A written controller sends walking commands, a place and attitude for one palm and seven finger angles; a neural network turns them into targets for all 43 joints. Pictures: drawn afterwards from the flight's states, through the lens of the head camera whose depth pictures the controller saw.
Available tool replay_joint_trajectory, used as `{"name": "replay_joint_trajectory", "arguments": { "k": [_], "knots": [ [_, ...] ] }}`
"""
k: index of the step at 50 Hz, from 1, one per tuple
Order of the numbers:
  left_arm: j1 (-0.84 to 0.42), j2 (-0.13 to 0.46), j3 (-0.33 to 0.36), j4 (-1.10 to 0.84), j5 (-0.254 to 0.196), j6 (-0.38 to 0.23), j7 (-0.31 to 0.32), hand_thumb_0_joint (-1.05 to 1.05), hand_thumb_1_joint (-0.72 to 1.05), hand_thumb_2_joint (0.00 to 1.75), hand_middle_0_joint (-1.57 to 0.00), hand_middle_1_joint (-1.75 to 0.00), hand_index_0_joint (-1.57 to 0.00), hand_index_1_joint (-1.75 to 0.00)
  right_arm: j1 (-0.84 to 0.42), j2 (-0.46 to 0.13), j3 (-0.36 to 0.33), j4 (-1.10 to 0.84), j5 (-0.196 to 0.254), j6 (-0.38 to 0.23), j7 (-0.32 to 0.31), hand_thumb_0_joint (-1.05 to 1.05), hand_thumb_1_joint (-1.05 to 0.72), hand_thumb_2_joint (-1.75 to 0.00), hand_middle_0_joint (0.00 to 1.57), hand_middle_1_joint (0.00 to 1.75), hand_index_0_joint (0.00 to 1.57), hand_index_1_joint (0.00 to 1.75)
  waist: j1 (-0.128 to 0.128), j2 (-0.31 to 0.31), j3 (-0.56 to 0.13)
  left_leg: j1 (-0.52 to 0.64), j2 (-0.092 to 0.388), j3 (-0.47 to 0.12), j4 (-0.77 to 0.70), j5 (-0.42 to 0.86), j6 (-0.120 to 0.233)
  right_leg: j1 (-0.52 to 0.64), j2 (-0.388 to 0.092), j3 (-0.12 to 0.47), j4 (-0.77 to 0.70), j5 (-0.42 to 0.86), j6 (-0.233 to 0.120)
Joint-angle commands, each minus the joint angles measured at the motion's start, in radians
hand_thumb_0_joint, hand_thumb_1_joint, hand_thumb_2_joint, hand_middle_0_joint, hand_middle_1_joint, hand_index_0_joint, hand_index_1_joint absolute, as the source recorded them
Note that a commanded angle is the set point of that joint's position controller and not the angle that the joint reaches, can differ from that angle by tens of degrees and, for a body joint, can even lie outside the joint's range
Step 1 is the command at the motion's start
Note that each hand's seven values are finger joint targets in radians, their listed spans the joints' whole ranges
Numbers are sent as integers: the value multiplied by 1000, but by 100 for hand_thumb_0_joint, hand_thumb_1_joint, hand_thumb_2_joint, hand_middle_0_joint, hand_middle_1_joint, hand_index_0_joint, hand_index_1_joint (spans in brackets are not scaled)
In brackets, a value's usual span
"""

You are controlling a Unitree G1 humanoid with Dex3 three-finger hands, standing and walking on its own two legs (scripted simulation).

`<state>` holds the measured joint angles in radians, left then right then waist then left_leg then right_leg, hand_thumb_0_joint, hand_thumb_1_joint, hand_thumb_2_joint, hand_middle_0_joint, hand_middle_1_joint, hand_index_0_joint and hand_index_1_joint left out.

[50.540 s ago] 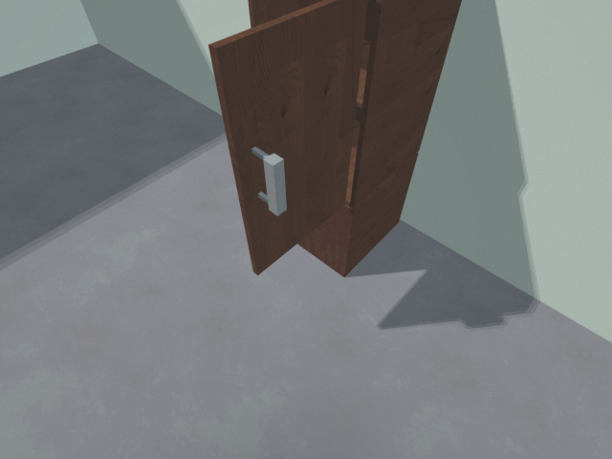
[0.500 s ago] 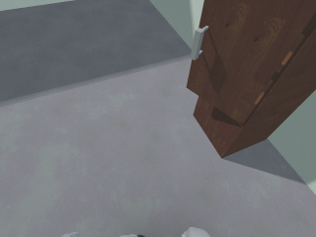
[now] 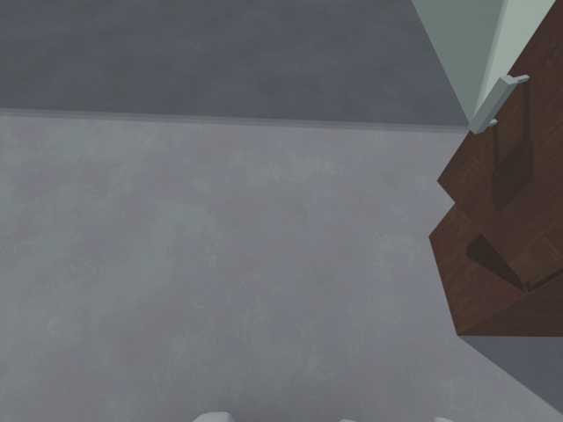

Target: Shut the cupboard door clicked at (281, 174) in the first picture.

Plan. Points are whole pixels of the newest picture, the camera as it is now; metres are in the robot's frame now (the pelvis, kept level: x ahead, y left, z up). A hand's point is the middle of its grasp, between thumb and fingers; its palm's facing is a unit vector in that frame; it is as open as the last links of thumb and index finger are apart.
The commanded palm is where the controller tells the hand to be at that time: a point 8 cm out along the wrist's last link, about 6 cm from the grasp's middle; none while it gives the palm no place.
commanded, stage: walk to a spot facing it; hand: left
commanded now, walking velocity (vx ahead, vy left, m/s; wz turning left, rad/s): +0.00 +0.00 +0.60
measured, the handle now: (498, 104) +0.76 -0.45 +0.00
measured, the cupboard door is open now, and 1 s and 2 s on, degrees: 23 23 23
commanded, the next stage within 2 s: turn to face it in 0.98 s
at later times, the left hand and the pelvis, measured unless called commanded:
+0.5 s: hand out of the picture +0.01 +0.17 -0.14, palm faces +0.34 -0.91 -0.24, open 7.4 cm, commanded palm none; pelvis +0.05 -0.02 +0.02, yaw +20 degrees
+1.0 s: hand (72, 373) +0.19 +0.33 -0.13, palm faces +0.53 -0.82 -0.21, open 7.4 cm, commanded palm none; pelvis +0.19 +0.10 +0.02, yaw +33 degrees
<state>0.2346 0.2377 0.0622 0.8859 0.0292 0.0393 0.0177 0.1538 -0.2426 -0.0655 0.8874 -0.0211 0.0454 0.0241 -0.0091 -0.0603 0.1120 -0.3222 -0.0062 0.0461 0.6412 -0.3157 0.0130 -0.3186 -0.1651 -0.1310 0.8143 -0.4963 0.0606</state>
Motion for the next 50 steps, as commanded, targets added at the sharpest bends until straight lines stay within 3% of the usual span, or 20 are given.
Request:
{"name": "replay_joint_trajectory", "arguments": {
  "k": [1, 3, 6, 9, 11, 12, 13, 15, 17, 21, 28, 30, 31, 32, 33, 34, 35, 39, 45, 50],
  "knots": [
    [-93, 90, 34, -123, -7, -8, 15, 0, 90, 90, -20, -30, -20, -30, 168, -208, -47, -14, -12, -24, -45, 0, -90, -90, 20, 30, 20, 30, -76, 327, -180, 247, 330, -381, -239, 672, 183, -280, 45, 134, 346, -52, 1],
    [-63, 88, 34, -102, -9, -10, 4, 0, 90, 90, -20, -30, -20, -30, 80, -177, -33, -39, -13, -27, -50, 0, -90, -90, 20, 30, 20, 30, -33, 252, -167, 227, 263, -304, -227, 620, 158, -252, 57, 129, 286, 24, 9],
    [-47, 72, 32, -94, -13, -10, -2, 0, 90, 90, -20, -30, -20, -30, 60, -181, -36, -42, -15, -24, -48, 0, -90, -90, 20, 30, 20, 30, -26, 214, -186, 211, 231, -307, -237, 498, 152, -173, 95, 112, 127, 31, 6],
    [16, 63, 31, -79, -9, -17, -13, 0, 90, 90, -20, -30, -20, -30, 12, -186, -36, -54, -17, -15, -39, 0, -90, -90, 20, 30, 20, 30, 2, 234, -165, 66, 194, -355, -278, 59, 134, -11, 140, 69, -88, 65, -6],
    [129, 86, 43, -42, -1, -30, -20, 0, 90, 90, -20, -30, -20, -30, -36, -167, -37, -70, -9, -10, -33, 0, -90, -90, 20, 30, 20, 30, 63, 159, -131, -166, 112, -324, -215, -244, 87, 242, 157, 45, -291, 144, -11],
    [200, 147, 58, -30, 14, -41, -14, 0, 90, 90, -20, -30, -20, -30, -44, -115, -29, -87, -1, -12, -28, 0, -90, -90, 20, 30, 20, 30, 105, -48, -116, -356, -3, -225, -1, -341, 34, 378, 11, 221, -474, -63, -53],
    [220, 236, 68, -42, 19, -45, -2, 0, 90, 90, -20, -30, -20, -30, -54, -53, -15, -115, 5, -20, -20, 0, -90, -90, 20, 30, 20, 30, 129, -302, -105, -484, -101, -77, 348, -339, -24, 376, -279, 621, -678, -313, -161],
    [95, 190, 61, -69, 0, -56, 4, 0, 90, 90, -20, -30, -20, -30, -60, -88, -33, -105, -15, -20, -9, 0, -90, -90, 20, 30, 20, 30, 46, -156, -34, -444, 15, -151, 611, -180, -20, 161, -293, 608, -694, -294, -206],
    [11, 113, 39, -68, 1, -78, 2, 0, 90, 90, -20, -30, -20, -30, -33, -76, -33, -72, -17, -16, 12, 0, -90, -90, 20, 30, 20, 30, -6, -101, 10, -394, 62, -115, 624, -28, -36, 94, -208, 318, -654, -52, -163],
    [99, 96, 41, -19, 2, -97, 2, 0, 90, 90, -20, -30, -20, -30, -36, -21, -20, -59, -7, -14, 27, 0, -90, -90, 20, 30, 20, 30, 14, -92, -33, -348, 65, -24, 444, 18, -45, 228, -166, 79, -606, 286, -149],
    [208, 127, 54, 44, 7, -98, -5, 0, 90, 90, -20, -30, -20, -30, -132, 2, 1, -93, -5, -41, 39, 0, -90, -90, 20, 30, 20, 30, 65, -107, -40, -259, 57, 84, 76, -37, -2, 372, -222, -33, -504, 543, -140],
    [187, 155, 59, 37, 5, -98, -8, 0, 90, 90, -20, -30, -20, -30, -64, -17, 0, -81, -8, -54, 33, 0, -90, -90, 20, 30, 20, 30, 25, -91, -79, -96, 1, 144, -10, -61, 26, 344, -220, -92, -372, 745, -129],
    [171, 169, 61, 33, -2, -96, -11, 0, 90, 90, -20, -30, -20, -30, 41, -43, -8, -55, -13, -59, 26, 0, -90, -90, 20, 30, 20, 30, -33, -62, -135, 81, -41, 170, -78, -7, 40, 279, -184, -154, -214, 800, -101],
    [161, 151, 57, 19, -8, -96, -19, 0, 90, 90, -20, -30, -20, -30, 192, -112, -27, -17, -16, -64, 14, 0, -90, -90, 20, 30, 20, 30, -111, 49, -236, 369, 19, 70, -145, 39, 74, 96, -155, -175, 33, 668, -62],
    [133, 75, 45, -42, -15, -90, -36, 0, 90, 90, -20, -30, -20, -30, 327, -267, -67, 8, -27, -70, 3, 0, -90, -90, 20, 30, 20, 30, -161, 368, -303, 603, 361, -470, -222, 98, 208, -302, 21, -148, 388, -19, 8],
    [-14, 96, 36, -105, -8, -86, -29, 0, 90, 90, -20, -30, -20, -30, 389, -302, -69, 40, -11, -64, -12, 0, -90, -90, 20, 30, 20, 30, -196, 273, -295, 577, 447, -595, -321, 150, 272, -422, 34, 29, 496, -109, -15],
    [-57, 77, 41, -117, -9, -89, -20, 0, 90, 90, -20, -30, -20, -30, 341, -278, -59, 35, -10, -70, -23, 0, -90, -90, 20, 30, 20, 30, -159, 172, -231, 441, 437, -530, -332, 69, 252, -425, 17, 81, 524, -48, -29],
    [46, 44, 46, -24, 8, -64, -38, 0, 90, 90, -20, -30, -20, -30, 118, -124, -11, -7, -11, -98, -40, 0, -90, -90, 20, 30, 20, 30, -24, 196, -94, 140, 273, -291, -399, 34, 169, -311, -10, 114, 365, 163, -12],
    [-49, 29, 36, -58, 4, -54, -43, 0, 90, 90, -20, -30, -20, -30, 149, -106, -13, 32, -4, -107, -37, 0, -90, -90, 20, 30, 20, 30, -12, 110, -66, 150, 230, -233, -438, 162, 198, -300, 23, 109, 101, 316, 11],
    [-145, 37, 32, -101, -1, -59, -43, 0, 90, 90, -20, -30, -20, -30, 187, -96, -18, 63, -6, -103, -35, 0, -90, -90, 20, 30, 20, 30, -25, 157, -44, 193, 207, -215, -390, 313, 183, -240, 73, 84, -80, 354, 6]
  ]
}}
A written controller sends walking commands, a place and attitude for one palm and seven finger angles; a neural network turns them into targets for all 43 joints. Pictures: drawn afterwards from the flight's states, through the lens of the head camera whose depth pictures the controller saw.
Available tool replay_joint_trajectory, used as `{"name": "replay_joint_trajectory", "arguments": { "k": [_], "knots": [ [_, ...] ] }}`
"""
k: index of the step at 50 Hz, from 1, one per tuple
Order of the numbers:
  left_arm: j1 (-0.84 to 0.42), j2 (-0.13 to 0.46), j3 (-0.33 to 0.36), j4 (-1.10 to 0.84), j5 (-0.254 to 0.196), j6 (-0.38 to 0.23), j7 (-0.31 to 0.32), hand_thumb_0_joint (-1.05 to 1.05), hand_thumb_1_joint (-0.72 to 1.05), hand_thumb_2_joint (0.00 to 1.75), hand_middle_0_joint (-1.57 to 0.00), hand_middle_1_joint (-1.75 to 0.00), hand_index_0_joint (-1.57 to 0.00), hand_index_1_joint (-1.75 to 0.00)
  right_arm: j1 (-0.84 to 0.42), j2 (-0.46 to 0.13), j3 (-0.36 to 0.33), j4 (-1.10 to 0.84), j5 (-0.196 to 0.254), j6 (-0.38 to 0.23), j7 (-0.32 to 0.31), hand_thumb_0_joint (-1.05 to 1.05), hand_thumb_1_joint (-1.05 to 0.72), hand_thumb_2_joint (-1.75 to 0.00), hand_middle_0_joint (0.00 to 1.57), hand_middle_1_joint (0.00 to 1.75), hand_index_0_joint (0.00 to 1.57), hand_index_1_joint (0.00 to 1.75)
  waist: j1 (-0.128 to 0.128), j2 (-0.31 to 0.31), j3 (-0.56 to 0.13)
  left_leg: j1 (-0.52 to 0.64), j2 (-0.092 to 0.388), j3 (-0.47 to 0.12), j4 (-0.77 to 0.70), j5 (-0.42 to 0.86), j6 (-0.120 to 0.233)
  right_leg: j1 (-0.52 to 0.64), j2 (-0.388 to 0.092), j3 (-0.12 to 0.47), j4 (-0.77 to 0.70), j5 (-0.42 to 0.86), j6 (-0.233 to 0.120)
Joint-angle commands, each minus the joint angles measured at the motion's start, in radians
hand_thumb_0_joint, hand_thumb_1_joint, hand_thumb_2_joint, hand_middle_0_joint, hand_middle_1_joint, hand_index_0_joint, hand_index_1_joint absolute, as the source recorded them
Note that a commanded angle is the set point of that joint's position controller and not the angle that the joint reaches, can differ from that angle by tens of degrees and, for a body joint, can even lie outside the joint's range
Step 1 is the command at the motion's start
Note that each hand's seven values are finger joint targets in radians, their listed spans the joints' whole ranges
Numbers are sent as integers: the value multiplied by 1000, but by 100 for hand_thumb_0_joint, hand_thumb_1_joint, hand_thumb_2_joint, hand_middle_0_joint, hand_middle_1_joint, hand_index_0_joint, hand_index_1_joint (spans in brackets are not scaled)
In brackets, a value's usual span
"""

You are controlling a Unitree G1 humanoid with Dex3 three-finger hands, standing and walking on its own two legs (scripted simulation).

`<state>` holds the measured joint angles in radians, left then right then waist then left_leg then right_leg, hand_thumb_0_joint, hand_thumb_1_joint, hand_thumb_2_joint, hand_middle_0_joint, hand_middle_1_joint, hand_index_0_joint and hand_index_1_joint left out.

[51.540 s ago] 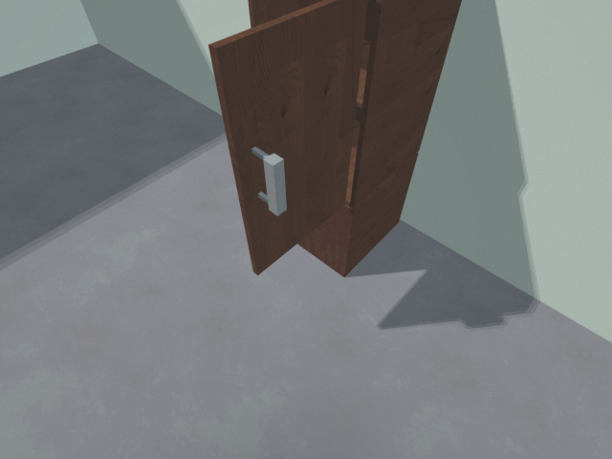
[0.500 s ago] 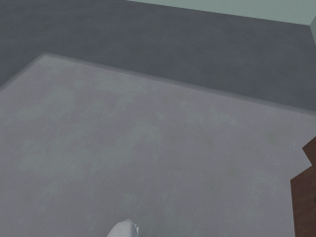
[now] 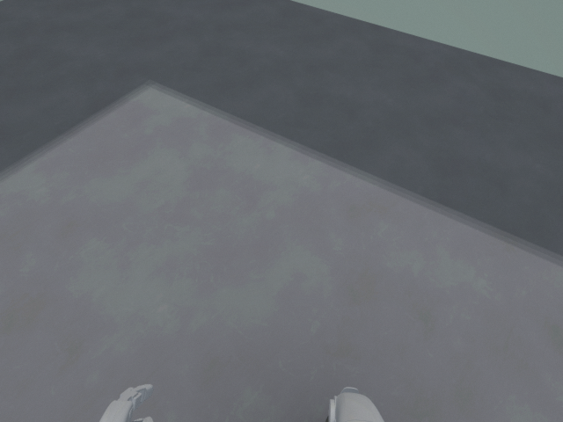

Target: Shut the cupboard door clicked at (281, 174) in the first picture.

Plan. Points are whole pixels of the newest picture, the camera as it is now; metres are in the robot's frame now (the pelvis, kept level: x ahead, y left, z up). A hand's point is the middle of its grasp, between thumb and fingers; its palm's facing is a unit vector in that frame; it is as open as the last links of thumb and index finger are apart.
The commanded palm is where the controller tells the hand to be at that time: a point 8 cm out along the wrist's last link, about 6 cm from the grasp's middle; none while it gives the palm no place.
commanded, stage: turn to face it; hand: left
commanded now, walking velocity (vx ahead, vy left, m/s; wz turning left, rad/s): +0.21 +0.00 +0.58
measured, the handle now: out of the picture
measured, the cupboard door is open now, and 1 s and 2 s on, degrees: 23 23 23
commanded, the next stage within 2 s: none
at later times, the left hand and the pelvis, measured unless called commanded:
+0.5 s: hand (182, 418) +0.15 +0.17 -0.19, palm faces +0.03 -0.98 -0.19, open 7.3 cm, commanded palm none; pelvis +0.15 -0.02 -0.01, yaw -4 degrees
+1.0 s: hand (226, 291) +0.37 +0.12 -0.16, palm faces -0.35 -0.89 -0.30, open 7.4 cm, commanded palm none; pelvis +0.18 -0.04 -0.02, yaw -22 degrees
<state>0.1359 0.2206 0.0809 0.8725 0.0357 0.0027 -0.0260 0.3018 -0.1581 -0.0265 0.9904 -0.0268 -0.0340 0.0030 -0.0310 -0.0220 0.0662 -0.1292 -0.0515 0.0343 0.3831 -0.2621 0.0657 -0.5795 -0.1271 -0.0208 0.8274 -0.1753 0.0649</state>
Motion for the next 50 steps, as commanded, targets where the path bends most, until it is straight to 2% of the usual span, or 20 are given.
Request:
{"name": "replay_joint_trajectory", "arguments": {
  "k": [1, 5, 6, 7, 8, 11, 14, 19, 22, 23, 25, 26, 31, 40, 42, 43, 44, 45, 46, 50],
  "knots": [
    [-52, 59, 13, -94, -9, -24, 2, 0, 90, 90, -20, -30, -20, -30, 41, -184, -59, -36, -1, -21, -15, 0, -90, -90, 20, 30, 20, 30, -2, 125, 0, 7, 255, -209, -110, 285, 126, 46, 45, -29, -122, 23, -4],
    [142, 80, 19, -40, -8, -40, 13, 0, 90, 90, -20, -30, -20, -30, 14, -170, -56, -26, 6, -10, -20, 0, -90, -90, 20, 30, 20, 30, 91, 76, -62, -102, 200, -173, 112, 323, 62, 430, 93, -51, -320, 85, -41],
    [262, 130, 28, -2, 0, -53, 22, 0, 90, 90, -20, -30, -20, -30, 46, -131, -50, -21, 16, -15, -16, 0, -90, -90, 20, 30, 20, 30, 132, -58, -138, -209, 125, -107, 326, 217, 21, 643, -20, 69, -373, 130, -86],
    [364, 206, 39, 35, 5, -58, 34, 0, 90, 90, -20, -30, -20, -30, 125, -77, -41, -28, 24, -22, -16, 0, -90, -90, 20, 30, 20, 30, 133, -284, -254, -361, -40, -3, 623, -242, -32, 816, -279, 397, -453, 331, -202],
    [337, 194, 29, 34, -11, -54, 39, 0, 90, 90, -20, -30, -20, -30, 137, -105, -42, -28, 19, -9, -27, 0, -90, -90, 20, 30, 20, 30, 105, -223, -226, -376, 1, -60, 766, -386, -37, 721, -343, 458, -499, 394, -284],
    [150, 75, 0, 18, -12, -45, 52, 0, 90, 90, -20, -30, -20, -30, 26, -72, -29, -14, 9, 7, -26, 0, -90, -90, 20, 30, 20, 30, 51, -75, -70, -370, 101, -71, 760, -222, -64, 444, -206, 276, -519, 416, -289],
    [126, 63, -2, 39, -9, -49, 50, 0, 90, 90, -20, -30, -20, -30, 62, -26, -14, 2, 7, 26, -19, 0, -90, -90, 20, 30, 20, 30, 8, -113, -122, -257, 101, 5, 539, -167, -92, 392, -120, 139, -497, 564, -249],
    [148, 102, 26, 55, -9, -24, 47, 0, 90, 90, -20, -30, -20, -30, -31, -42, -19, -44, 12, 36, -27, 0, -90, -90, 20, 30, 20, 30, 28, -81, -135, -219, 74, 20, 359, -106, -110, 396, -98, 237, -484, 425, -255],
    [111, 108, 34, 45, -17, -3, 42, 0, 90, 90, -20, -30, -20, -30, -26, -77, -25, -53, 15, 31, -35, 0, -90, -90, 20, 30, 20, 30, 3, -98, -110, -55, 69, 12, 162, 11, -108, 263, -56, 259, -454, 214, -198],
    [94, 92, 30, 38, -18, 4, 40, 0, 90, 90, -20, -30, -20, -30, -6, -101, -31, -50, 16, 25, -38, 0, -90, -90, 20, 30, 20, 30, -14, -61, -104, 43, 105, -13, 72, 56, -99, 168, -15, 242, -418, 92, -161],
    [114, 22, 18, 5, -29, 13, 27, 0, 90, 90, -20, -30, -20, -30, 13, -241, -50, -73, -3, 17, -50, 0, -90, -90, 20, 30, 20, 30, -17, 272, -95, 77, 449, -335, -87, 144, 57, 37, 170, 48, -152, -298, -65],
    [82, 55, 24, -4, -19, 22, 24, 0, 90, 90, -20, -30, -20, -30, 7, -245, -57, -75, -8, 20, -54, 0, -90, -90, 20, 30, 20, 30, -31, 254, -73, 36, 513, -363, -123, 192, 120, 18, 159, 26, 62, -415, -52],
    [108, 46, 31, 15, -16, 43, 4, 0, 90, 90, -20, -30, -20, -30, -98, -200, -39, -112, -6, 19, -59, 0, -90, -90, 20, 30, 20, 30, 31, 165, -102, 69, 390, -54, -19, 576, 85, 29, 95, 3, 240, -293, -16],
    [36, 50, 23, -48, -8, 40, -5, 0, 90, 90, -20, -30, -20, -30, -82, -240, -70, -103, -7, 35, -40, 0, -90, -90, 20, 30, 20, 30, 16, 235, -75, 32, 407, 70, 73, 502, 39, 210, 120, -89, -126, -182, -46],
    [110, 81, 33, -35, -7, 30, -4, 0, 90, 90, -20, -30, -20, -30, -106, -250, -74, -116, 0, 38, -34, 0, -90, -90, 20, 30, 20, 30, 67, 176, -101, -50, 373, 117, 209, 427, -18, 380, 126, -94, -308, -5, -68],
    [187, 155, 43, -18, -1, 19, 4, 0, 90, 90, -20, -30, -20, -30, -107, -223, -72, -132, 10, 38, -24, 0, -90, -90, 20, 30, 20, 30, 103, 23, -161, -158, 303, 181, 395, 294, -75, 543, 18, 45, -392, 202, -114],
    [251, 261, 61, -3, 3, 7, 17, 0, 90, 90, -20, -30, -20, -30, -160, -144, -52, -184, 15, 38, -21, 0, -90, -90, 20, 30, 20, 30, 141, -262, -158, -440, 127, 191, 652, -329, -131, 670, -227, 386, -432, 624, -242],
    [275, 288, 57, 4, -15, 11, 27, 0, 90, 90, -20, -30, -20, -30, -177, -166, -43, -206, 16, 54, -32, 0, -90, -90, 20, 30, 20, 30, 141, -188, -155, -476, 127, 28, 782, -409, -132, 604, -294, 429, -434, 679, -324],
    [214, 271, 61, -15, -10, 13, 38, 0, 90, 90, -20, -30, -20, -30, -184, -158, -43, -204, 18, 56, -39, 0, -90, -90, 20, 30, 20, 30, 115, -252, -150, -536, 137, -29, 849, -371, -133, 590, -256, 459, -448, 535, -336],
    [32, 201, 35, -81, -7, 19, 42, 0, 90, 90, -20, -30, -20, -30, -136, -166, -40, -168, 11, 59, -25, 0, -90, -90, 20, 30, 20, 30, 36, -127, -129, -398, 149, -23, 721, -187, -147, 403, -123, 259, -445, 324, -257]
  ]
}}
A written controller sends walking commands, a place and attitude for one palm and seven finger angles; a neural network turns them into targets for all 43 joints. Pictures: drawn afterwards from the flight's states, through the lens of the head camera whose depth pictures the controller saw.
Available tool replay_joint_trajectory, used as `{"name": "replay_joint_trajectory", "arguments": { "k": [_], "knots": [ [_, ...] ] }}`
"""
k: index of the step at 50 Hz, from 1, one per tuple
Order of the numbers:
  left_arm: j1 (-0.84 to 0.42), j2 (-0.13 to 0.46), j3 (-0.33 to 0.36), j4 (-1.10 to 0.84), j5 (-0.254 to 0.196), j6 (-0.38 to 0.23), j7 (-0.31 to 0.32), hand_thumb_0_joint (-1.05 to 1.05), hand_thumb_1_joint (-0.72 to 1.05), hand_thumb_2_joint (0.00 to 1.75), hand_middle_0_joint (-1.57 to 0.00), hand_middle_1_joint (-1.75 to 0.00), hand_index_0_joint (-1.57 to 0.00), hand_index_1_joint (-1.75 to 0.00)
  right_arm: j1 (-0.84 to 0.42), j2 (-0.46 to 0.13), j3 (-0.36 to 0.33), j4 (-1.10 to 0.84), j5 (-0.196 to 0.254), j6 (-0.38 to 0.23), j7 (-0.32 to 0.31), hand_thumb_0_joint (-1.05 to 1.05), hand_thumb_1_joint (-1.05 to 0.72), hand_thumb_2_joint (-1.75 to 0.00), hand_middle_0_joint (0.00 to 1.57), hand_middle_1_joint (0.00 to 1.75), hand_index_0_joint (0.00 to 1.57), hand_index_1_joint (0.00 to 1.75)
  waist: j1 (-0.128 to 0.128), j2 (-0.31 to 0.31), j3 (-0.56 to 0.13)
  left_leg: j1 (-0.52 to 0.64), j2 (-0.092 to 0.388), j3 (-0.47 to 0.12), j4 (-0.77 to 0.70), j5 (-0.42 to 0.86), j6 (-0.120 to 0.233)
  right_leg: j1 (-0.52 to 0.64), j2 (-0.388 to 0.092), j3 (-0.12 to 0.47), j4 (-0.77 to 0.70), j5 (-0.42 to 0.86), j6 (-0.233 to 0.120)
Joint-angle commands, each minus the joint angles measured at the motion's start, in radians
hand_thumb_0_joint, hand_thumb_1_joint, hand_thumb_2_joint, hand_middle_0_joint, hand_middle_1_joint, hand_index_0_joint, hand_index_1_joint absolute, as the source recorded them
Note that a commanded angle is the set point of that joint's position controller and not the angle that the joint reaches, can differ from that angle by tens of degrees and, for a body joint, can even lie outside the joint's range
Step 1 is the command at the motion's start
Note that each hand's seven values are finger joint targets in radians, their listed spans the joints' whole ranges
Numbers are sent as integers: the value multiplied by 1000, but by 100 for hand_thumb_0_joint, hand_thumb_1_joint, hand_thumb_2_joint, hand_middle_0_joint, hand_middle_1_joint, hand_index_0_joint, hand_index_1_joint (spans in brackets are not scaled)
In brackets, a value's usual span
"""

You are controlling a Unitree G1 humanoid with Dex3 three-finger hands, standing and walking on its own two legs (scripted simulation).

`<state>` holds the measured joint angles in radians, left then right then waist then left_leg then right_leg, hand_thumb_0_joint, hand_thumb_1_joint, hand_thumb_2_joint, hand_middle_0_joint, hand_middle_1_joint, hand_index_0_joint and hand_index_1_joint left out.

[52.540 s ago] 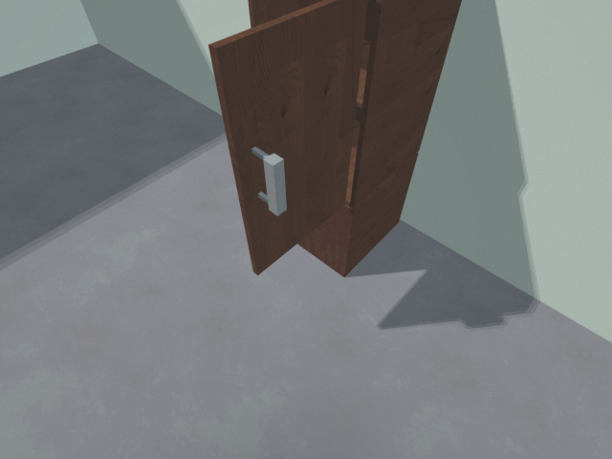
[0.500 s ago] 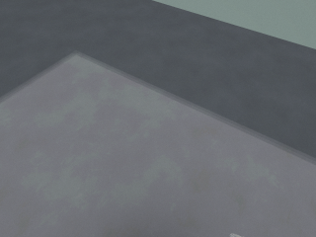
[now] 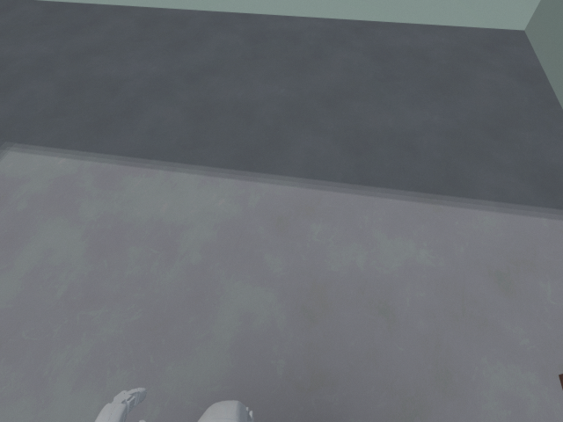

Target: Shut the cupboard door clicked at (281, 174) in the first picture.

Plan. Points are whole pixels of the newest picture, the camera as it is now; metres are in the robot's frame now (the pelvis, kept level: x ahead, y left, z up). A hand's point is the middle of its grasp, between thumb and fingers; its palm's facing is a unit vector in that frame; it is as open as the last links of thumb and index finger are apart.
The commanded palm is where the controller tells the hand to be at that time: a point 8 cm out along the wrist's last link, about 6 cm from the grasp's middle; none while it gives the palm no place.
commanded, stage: turn to face it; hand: left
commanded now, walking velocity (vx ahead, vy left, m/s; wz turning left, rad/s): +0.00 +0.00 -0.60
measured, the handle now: out of the picture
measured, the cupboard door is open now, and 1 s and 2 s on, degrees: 23 23 23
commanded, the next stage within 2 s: none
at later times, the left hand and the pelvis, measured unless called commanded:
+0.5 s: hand (175, 386) +0.19 +0.19 -0.15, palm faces -0.30 -0.93 -0.21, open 7.4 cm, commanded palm none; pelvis +0.02 +0.03 +0.01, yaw -18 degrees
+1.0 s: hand (208, 357) +0.24 +0.15 -0.17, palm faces -0.54 -0.82 -0.20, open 7.4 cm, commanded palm none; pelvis +0.05 +0.03 +0.00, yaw -35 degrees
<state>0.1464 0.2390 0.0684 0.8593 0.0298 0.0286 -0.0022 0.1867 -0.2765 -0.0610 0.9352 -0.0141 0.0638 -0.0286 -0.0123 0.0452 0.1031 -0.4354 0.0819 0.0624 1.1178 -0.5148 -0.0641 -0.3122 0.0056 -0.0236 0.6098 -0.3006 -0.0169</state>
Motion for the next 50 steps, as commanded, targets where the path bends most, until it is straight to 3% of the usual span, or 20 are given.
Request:
{"name": "replay_joint_trajectory", "arguments": {
  "k": [1, 6, 9, 11, 12, 15, 17, 25, 27, 28, 29, 30, 31, 35, 40, 43, 44, 46, 48, 50],
  "knots": [
    [15, 188, 48, -70, 1, -6, 15, 0, 90, 90, -20, -30, -20, -30, -5, -43, -5, -112, -1, -36, 9, 0, -90, -90, 20, 30, 20, 30, 13, -183, -162, -62, 3, -39, -67, 82, -19, 112, -244, 257, -236, 408, -170],
    [15, 206, 56, -69, 5, 3, 4, 0, 90, 90, -20, -30, -20, -30, 17, -39, -4, -125, 4, -46, 9, 0, -90, -90, 20, 30, 20, 30, 18, -211, -146, 36, -41, -18, -335, 97, -8, 62, -214, 335, -230, 284, -160],
    [-27, 180, 52, -79, -9, 16, 0, 0, 90, 90, -20, -30, -20, -30, 130, -60, -4, -95, 4, -64, 0, 0, -90, -90, 20, 30, 20, 30, -39, -140, -165, 272, -42, -20, -658, 279, 4, -69, -143, 308, -128, 184, -74],
    [-1, 82, 31, -117, -20, 21, -15, 0, 90, 90, -20, -30, -20, -30, 158, -223, -29, -113, -19, -77, -10, 0, -90, -90, 20, 30, 20, 30, -38, 301, -158, 347, 379, -458, -883, 322, 185, -289, 59, 48, 282, -305, 39],
    [-21, 117, 37, -112, -6, 20, -19, 0, 90, 90, -20, -30, -20, -30, 149, -217, -25, -114, -23, -79, -12, 0, -90, -90, 20, 30, 20, 30, -44, 192, -156, 268, 416, -468, -880, 329, 239, -262, 15, 88, 460, -310, 38],
    [-14, 97, 46, -76, -7, 22, -36, 0, 90, 90, -20, -30, -20, -30, 39, -144, -9, -132, -24, -82, -18, 0, -90, -90, 20, 30, 20, 30, 11, 136, -109, 263, 290, -201, -799, 604, 204, -275, -31, 47, 568, -194, 66],
    [-14, 69, 38, -70, -11, 28, -40, 0, 90, 90, -20, -30, -20, -30, 64, -127, -6, -113, -22, -80, -20, 0, -90, -90, 20, 30, 20, 30, 2, 136, -142, 347, 246, -82, -750, 761, 188, -253, -29, 6, 484, -167, 73],
    [-34, 50, 29, -76, -9, 18, -39, 0, 90, 90, -20, -30, -20, -30, 93, -156, -33, -75, -19, -64, -5, 0, -90, -90, 20, 30, 20, 30, -18, 184, -146, 333, 288, 26, -664, 728, 164, -42, -4, -80, 83, -98, 37],
    [71, 91, 40, -47, -6, 8, -34, 0, 90, 90, -20, -30, -20, -30, 59, -158, -39, -84, -9, -60, 1, 0, -90, -90, 20, 30, 20, 30, 42, 101, -176, 225, 244, 84, -512, 598, 91, 170, -9, -68, -154, 122, 11],
    [143, 183, 55, -27, 4, -5, -22, 0, 90, 90, -20, -30, -20, -30, 63, -102, -32, -101, 2, -58, 10, 0, -90, -90, 20, 30, 20, 30, 74, -139, -221, 55, 148, 157, -304, 372, 28, 355, -182, 143, -251, 312, -48],
    [190, 265, 68, -8, -2, -10, -9, 0, 90, 90, -20, -30, -20, -30, -11, -44, -14, -153, 2, -52, 10, 0, -90, -90, 20, 30, 20, 30, 103, -331, -173, -174, 4, 121, -85, -136, -15, 364, -383, 406, -258, 662, -164],
    [208, 275, 65, -10, -12, -4, 0, 0, 90, 90, -20, -30, -20, -30, -47, -56, -8, -169, 2, -38, 1, 0, -90, -90, 20, 30, 20, 30, 109, -243, -144, -195, 17, -16, 29, -124, -7, 276, -406, 413, -257, 626, -223],
    [143, 250, 69, -19, -6, -7, 9, 0, 90, 90, -20, -30, -20, -30, -40, -53, -10, -157, 2, -36, -7, 0, -90, -90, 20, 30, 20, 30, 72, -347, -152, -254, 20, -58, 84, -83, -10, 277, -357, 445, -272, 522, -225],
    [12, 176, 45, -64, -4, -6, 12, 0, 90, 90, -20, -30, -20, -30, -5, -53, -9, -113, -3, -36, 8, 0, -90, -90, 20, 30, 20, 30, 9, -190, -152, -105, 17, -39, -27, 97, -25, 142, -232, 249, -235, 450, -166],
    [33, 196, 54, -58, 3, -1, 6, 0, 90, 90, -20, -30, -20, -30, -11, -36, -7, -133, 3, -43, 10, 0, -90, -90, 20, 30, 20, 30, 24, -196, -141, -7, -35, -17, -290, 103, -16, 96, -214, 327, -232, 349, -169],
    [3, 190, 57, -54, -3, 5, 6, 0, 90, 90, -20, -30, -20, -30, 69, -42, -5, -119, 9, -56, 1, 0, -90, -90, 20, 30, 20, 30, -17, -197, -169, 151, -54, -18, -555, 223, -7, 53, -183, 348, -146, 360, -117],
    [-7, 170, 52, -64, -11, 11, 3, 0, 90, 90, -20, -30, -20, -30, 113, -67, -7, -106, 6, -66, -2, 0, -90, -90, 20, 30, 20, 30, -36, -143, -179, 274, -29, -31, -691, 308, 3, -28, -133, 310, -93, 282, -69],
    [29, 85, 33, -101, -21, 16, -12, 0, 90, 90, -20, -30, -20, -30, 146, -225, -32, -122, -17, -74, -11, 0, -90, -90, 20, 30, 20, 30, -35, 271, -184, 374, 396, -438, -851, 446, 199, -264, 56, 56, 310, -324, 38],
    [0, 117, 44, -87, -2, 18, -18, 0, 90, 90, -20, -30, -20, -30, 96, -187, -20, -128, -23, -80, -18, 0, -90, -90, 20, 30, 20, 30, -14, 172, -154, 288, 381, -387, -817, 545, 240, -280, -5, 88, 567, -288, 48],
    [4, 100, 46, -66, -8, 23, -33, 0, 90, 90, -20, -30, -20, -30, 22, -143, -10, -146, -24, -77, -18, 0, -90, -90, 20, 30, 20, 30, 11, 121, -120, 284, 289, -189, -783, 636, 209, -270, -31, 55, 572, -203, 66]
  ]
}}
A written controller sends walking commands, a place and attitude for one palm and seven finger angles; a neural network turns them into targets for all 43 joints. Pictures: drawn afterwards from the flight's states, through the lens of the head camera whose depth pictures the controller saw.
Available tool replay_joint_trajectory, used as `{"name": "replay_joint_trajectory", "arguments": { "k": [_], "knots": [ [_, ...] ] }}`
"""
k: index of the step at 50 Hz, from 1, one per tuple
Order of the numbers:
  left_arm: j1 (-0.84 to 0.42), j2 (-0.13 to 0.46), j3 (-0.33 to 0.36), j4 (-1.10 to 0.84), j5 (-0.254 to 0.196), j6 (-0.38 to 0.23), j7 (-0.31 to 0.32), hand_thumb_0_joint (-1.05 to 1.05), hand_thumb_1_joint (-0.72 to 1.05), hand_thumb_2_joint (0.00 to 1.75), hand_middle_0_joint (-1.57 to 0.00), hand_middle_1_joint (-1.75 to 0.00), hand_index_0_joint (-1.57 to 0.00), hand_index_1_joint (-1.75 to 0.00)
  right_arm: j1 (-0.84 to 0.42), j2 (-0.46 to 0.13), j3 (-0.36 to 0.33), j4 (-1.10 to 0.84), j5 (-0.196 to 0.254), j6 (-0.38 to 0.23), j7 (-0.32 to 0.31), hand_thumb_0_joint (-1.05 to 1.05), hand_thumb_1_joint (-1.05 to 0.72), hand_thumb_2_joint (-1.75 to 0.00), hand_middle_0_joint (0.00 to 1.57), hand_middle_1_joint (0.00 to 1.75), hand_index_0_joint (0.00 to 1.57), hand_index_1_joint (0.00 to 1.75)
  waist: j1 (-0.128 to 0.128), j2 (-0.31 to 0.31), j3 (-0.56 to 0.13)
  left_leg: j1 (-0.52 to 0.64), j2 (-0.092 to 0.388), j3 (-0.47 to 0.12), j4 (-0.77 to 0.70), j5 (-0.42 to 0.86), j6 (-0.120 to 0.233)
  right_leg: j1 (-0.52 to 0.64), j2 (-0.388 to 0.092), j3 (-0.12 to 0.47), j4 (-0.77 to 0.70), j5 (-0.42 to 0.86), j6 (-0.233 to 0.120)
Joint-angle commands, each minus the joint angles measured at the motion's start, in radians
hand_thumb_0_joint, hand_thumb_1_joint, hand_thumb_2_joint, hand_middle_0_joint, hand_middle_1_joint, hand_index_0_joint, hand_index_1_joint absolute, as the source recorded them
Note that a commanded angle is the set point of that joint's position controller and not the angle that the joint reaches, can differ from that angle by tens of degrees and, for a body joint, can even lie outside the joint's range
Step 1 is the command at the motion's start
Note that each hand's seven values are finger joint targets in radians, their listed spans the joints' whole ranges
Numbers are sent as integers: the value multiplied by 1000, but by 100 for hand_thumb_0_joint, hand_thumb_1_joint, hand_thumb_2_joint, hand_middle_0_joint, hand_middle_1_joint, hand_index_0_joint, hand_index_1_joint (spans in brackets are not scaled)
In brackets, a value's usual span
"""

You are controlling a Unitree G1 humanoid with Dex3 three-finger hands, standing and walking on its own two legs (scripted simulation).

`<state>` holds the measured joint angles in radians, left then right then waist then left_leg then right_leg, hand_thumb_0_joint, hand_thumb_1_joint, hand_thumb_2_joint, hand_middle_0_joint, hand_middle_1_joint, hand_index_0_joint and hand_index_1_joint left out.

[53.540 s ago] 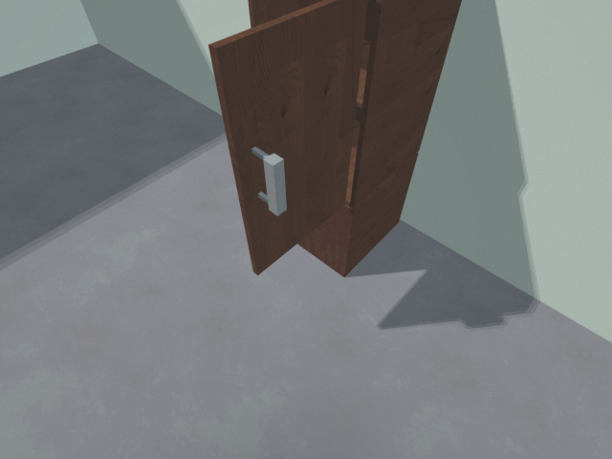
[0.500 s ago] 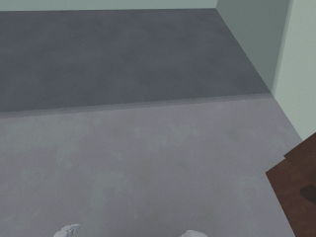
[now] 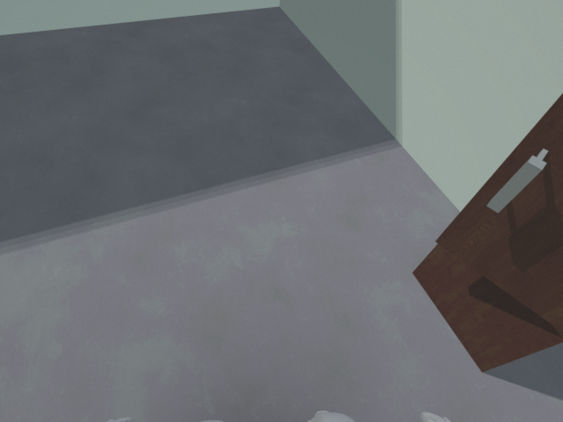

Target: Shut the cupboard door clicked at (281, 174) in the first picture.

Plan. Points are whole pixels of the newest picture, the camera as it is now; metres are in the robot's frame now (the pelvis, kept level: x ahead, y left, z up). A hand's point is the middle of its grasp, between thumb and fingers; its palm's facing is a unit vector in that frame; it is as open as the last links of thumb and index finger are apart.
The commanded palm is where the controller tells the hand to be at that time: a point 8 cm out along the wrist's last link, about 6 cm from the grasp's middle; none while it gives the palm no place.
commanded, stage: turn to face it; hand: left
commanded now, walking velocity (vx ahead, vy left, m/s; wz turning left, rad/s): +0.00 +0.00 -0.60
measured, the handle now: (518, 180) +0.58 -0.45 -0.01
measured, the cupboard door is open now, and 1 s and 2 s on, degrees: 23 23 23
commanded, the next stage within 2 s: take the last steps up to it in 1.06 s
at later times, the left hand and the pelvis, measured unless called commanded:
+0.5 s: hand (195, 401) +0.16 +0.14 -0.15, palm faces -0.29 -0.92 -0.26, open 7.4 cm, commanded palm none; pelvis +0.02 -0.03 +0.01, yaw -17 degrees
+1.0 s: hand (240, 347) +0.25 +0.08 -0.16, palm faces -0.52 -0.81 -0.27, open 7.4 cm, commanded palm none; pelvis +0.05 -0.04 -0.01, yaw -32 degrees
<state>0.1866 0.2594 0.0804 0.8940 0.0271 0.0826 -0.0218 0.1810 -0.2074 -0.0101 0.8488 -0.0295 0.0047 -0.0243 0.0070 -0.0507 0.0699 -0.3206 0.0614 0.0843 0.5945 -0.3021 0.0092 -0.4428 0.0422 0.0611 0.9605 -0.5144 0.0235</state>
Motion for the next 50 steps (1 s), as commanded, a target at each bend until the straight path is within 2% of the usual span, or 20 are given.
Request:
{"name": "replay_joint_trajectory", "arguments": {
  "k": [1, 8, 12, 13, 14, 15, 17, 20, 26, 29, 30, 32, 33, 37, 43, 46, 47, 48, 49, 50],
  "knots": [
    [-40, 65, 30, -102, -6, -26, -17, 0, 90, 90, -20, -30, -20, -30, 34, -204, -59, -55, -8, -17, -23, 0, -90, -90, 20, 30, 20, 30, -13, 229, -88, 182, 282, -148, -244, 467, 122, -118, -68, -53, 183, 26, 30],
    [-89, 35, 16, -118, -6, -29, -23, 0, 90, 90, -20, -30, -20, -30, 101, -224, -78, -6, -5, -7, -12, 0, -90, -90, 20, 30, 20, 30, -51, 291, -120, 238, 292, -25, -178, 542, 112, 15, -47, -149, -134, 61, 14],
    [11, 65, 23, -89, -5, -44, -17, 0, 90, 90, -20, -30, -20, -30, 53, -242, -90, -11, 4, 1, -2, 0, -90, -90, 20, 30, 20, 30, 14, 234, -141, 134, 269, 50, -18, 421, 31, 256, -30, -171, -468, 306, -21],
    [89, 138, 34, -68, 2, -55, -8, 0, 90, 90, -20, -30, -20, -30, 48, -211, -89, -25, 14, 3, 6, 0, -90, -90, 20, 30, 20, 30, 49, 73, -177, 11, 206, 101, 149, 270, -28, 424, -139, -31, -575, 463, -63],
    [139, 246, 54, -49, 7, -66, 7, 0, 90, 90, -20, -30, -20, -30, 1, -118, -64, -76, 17, 4, 9, 0, -90, -90, 20, 30, 20, 30, 79, -253, -152, -287, 36, 132, 383, -313, -88, 534, -394, 317, -614, 807, -174],
    [172, 269, 50, -41, -10, -62, 17, 0, 90, 90, -20, -30, -20, -30, -35, -146, -57, -93, 16, 20, -3, 0, -90, -90, 20, 30, 20, 30, 93, -181, -141, -309, 34, -25, 525, -358, -85, 443, -458, 351, -608, 872, -256],
    [73, 210, 45, -60, -8, -63, 32, 0, 90, 90, -20, -30, -20, -30, -47, -153, -60, -70, 17, 19, -12, 0, -90, -90, 20, 30, 20, 30, 45, -213, -116, -387, 51, -101, 613, -248, -90, 439, -368, 307, -594, 807, -253],
    [-15, 162, 29, -90, -6, -65, 33, 0, 90, 90, -20, -30, -20, -30, 0, -136, -57, -34, 13, 23, 2, 0, -90, -90, 20, 30, 20, 30, -11, -104, -138, -254, 44, -71, 524, -116, -105, 331, -274, 161, -572, 759, -211],
    [-10, 188, 40, -87, 4, -58, 26, 0, 90, 90, -20, -30, -20, -30, -3, -117, -54, -53, 20, 17, 5, 0, -90, -90, 20, 30, 20, 30, -2, -97, -110, -128, -10, -42, 227, -108, -96, 241, -259, 248, -574, 611, -215],
    [-32, 182, 42, -83, -5, -51, 24, 0, 90, 90, -20, -30, -20, -30, 65, -122, -54, -35, 23, 4, -3, 0, -90, -90, 20, 30, 20, 30, -34, -94, -134, 37, -40, -32, -29, 23, -86, 187, -210, 269, -498, 608, -158],
    [-46, 159, 37, -87, -11, -46, 23, 0, 90, 90, -20, -30, -20, -30, 115, -143, -57, -20, 22, -5, -6, 0, -90, -90, 20, 30, 20, 30, -57, -55, -144, 157, -9, -51, -161, 104, -75, 107, -170, 237, -446, 523, -113],
    [-1, 66, 18, -121, -20, -40, 11, 0, 90, 90, -20, -30, -20, -30, 159, -298, -80, -30, -1, -14, -13, 0, -90, -90, 20, 30, 20, 30, -53, 367, -154, 265, 403, -450, -317, 267, 111, -116, 27, -18, -50, -108, -5],
    [-16, 95, 19, -120, -6, -38, 11, 0, 90, 90, -20, -30, -20, -30, 143, -288, -73, -33, -5, -15, -17, 0, -90, -90, 20, 30, 20, 30, -55, 310, -138, 195, 438, -476, -315, 255, 164, -118, -18, 15, 119, -117, -3],
    [-23, 65, 28, -83, -8, -30, -12, 0, 90, 90, -20, -30, -20, -30, 39, -203, -54, -46, -8, -16, -23, 0, -90, -90, 20, 30, 20, 30, -7, 243, -98, 191, 273, -152, -243, 493, 124, -112, -63, -45, 180, 28, 28],
    [-62, 29, 8, -86, -7, -32, -13, 0, 90, 90, -20, -30, -20, -30, 101, -217, -71, 8, -7, -4, -13, 0, -90, -90, 20, 30, 20, 30, -44, 273, -124, 214, 276, -64, -181, 537, 123, 48, -40, -138, -159, 57, 8],
    [-1, 36, 10, -66, -7, -43, -8, 0, 90, 90, -20, -30, -20, -30, 79, -229, -78, 19, 0, 3, -7, 0, -90, -90, 20, 30, 20, 30, -6, 247, -130, 143, 255, -25, -104, 447, 72, 210, -22, -161, -404, 240, -12],
    [58, 66, 17, -48, -4, -48, -4, 0, 90, 90, -20, -30, -20, -30, 63, -218, -81, 14, 7, 5, -4, 0, -90, -90, 20, 30, 20, 30, 21, 193, -140, 77, 222, 10, -29, 343, 28, 318, -48, -123, -521, 356, -27],
    [99, 153, 29, -32, 5, -62, 7, 0, 90, 90, -20, -30, -20, -30, 74, -161, -72, 2, 18, 7, 5, 0, -90, -90, 20, 30, 20, 30, 36, -21, -172, -98, 122, 89, 140, 98, -37, 485, -234, 96, -613, 513, -87],
    [149, 229, 39, -12, 2, -69, 19, 0, 90, 90, -20, -30, -20, -30, 6, -105, -54, -40, 17, 9, 4, 0, -90, -90, 20, 30, 20, 30, 73, -209, -135, -265, -1, 73, 351, -341, -74, 475, -427, 319, -628, 805, -211],
    [159, 228, 35, -9, -6, -67, 26, 0, 90, 90, -20, -30, -20, -30, -34, -114, -52, -43, 16, 21, -6, 0, -90, -90, 20, 30, 20, 30, 76, -132, -111, -283, 13, -52, 469, -334, -66, 411, -432, 299, -616, 854, -261]
  ]
}}
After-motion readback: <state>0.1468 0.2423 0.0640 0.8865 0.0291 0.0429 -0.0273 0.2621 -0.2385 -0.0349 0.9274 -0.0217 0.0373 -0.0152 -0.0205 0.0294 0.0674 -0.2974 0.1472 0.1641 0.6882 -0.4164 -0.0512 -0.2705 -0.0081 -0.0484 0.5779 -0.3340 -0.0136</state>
